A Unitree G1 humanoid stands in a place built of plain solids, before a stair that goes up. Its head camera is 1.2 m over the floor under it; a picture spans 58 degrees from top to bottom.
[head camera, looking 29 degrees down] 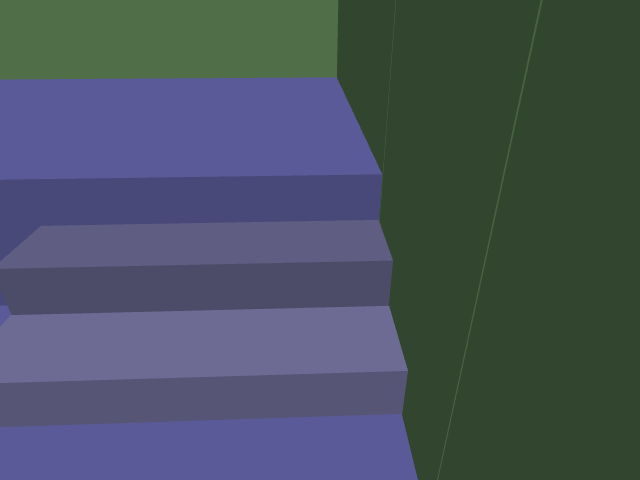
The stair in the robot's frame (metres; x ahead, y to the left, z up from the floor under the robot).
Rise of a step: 0.18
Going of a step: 0.30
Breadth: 1.27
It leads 2 degrees to the left of straight ahead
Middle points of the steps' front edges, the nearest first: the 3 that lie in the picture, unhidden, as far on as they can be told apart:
0.86 0.38 0.29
1.16 0.39 0.47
1.46 0.41 0.65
